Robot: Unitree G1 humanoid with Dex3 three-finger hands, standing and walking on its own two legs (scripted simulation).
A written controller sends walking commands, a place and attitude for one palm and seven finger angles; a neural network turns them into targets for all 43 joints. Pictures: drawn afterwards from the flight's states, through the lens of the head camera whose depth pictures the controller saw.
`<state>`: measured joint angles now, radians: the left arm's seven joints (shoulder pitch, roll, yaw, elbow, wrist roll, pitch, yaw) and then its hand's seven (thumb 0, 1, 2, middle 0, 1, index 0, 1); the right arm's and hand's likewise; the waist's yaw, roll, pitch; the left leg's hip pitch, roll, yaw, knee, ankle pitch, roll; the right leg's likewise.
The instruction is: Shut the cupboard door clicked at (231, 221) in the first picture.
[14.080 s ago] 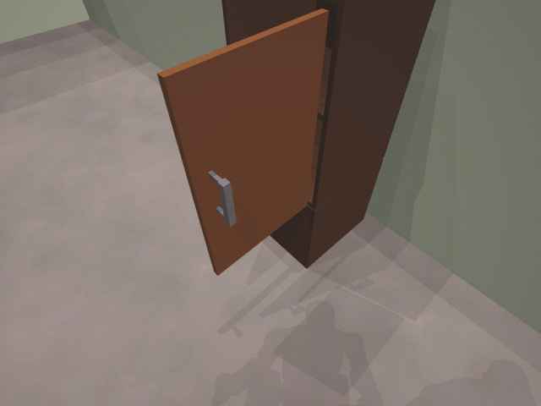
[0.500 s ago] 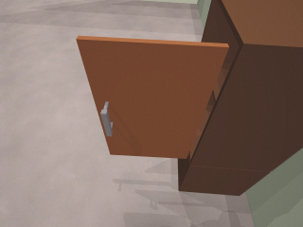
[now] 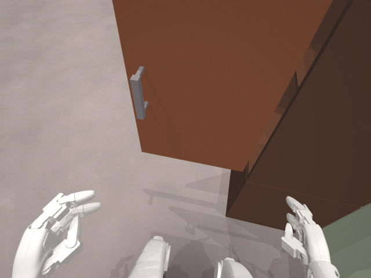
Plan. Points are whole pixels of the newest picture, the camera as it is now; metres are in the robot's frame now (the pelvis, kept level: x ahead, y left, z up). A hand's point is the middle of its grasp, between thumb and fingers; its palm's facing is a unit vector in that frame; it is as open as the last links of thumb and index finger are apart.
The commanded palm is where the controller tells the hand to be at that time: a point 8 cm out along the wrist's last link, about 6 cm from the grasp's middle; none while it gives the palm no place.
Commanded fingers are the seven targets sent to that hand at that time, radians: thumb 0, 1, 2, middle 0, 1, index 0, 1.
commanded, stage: raise the hand and make a fist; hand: left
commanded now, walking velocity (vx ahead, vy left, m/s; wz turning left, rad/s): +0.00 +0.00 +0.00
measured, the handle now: (141, 93) +0.50 +0.19 +0.09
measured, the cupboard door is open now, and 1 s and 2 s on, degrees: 91 91 91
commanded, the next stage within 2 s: bring the fist close to the handle in 1.38 s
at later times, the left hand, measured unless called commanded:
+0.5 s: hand (101, 202) +0.23 +0.20 +0.06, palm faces -0.08 -1.00 -0.02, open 3.4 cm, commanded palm +0.21 +0.25 +0.07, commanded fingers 0.00 0.90 0.90 -1.15 -1.34 -1.15 -1.34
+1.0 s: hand (90, 187) +0.24 +0.21 +0.09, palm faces -0.05 -1.00 -0.03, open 3.1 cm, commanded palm +0.23 +0.26 +0.09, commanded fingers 0.00 0.90 0.90 -1.30 -1.50 -1.30 -1.50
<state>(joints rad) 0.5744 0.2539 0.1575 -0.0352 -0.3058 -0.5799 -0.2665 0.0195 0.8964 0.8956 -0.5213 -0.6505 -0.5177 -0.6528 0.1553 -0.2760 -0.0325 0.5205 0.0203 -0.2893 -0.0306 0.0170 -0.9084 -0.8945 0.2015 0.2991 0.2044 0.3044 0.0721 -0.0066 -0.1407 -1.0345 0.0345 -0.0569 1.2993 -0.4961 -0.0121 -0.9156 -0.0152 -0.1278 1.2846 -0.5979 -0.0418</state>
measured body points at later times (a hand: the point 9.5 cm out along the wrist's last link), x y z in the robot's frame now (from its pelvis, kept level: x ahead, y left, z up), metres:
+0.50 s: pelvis +0.03 +0.02 +0.01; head +0.10 +0.02 +0.45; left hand +0.23 +0.25 +0.07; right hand +0.20 -0.24 -0.07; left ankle +0.08 +0.13 -0.62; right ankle +0.03 -0.10 -0.62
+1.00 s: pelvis +0.02 +0.03 +0.02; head +0.07 +0.05 +0.47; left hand +0.24 +0.27 +0.10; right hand +0.20 -0.20 -0.04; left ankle +0.08 +0.13 -0.62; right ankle +0.03 -0.10 -0.62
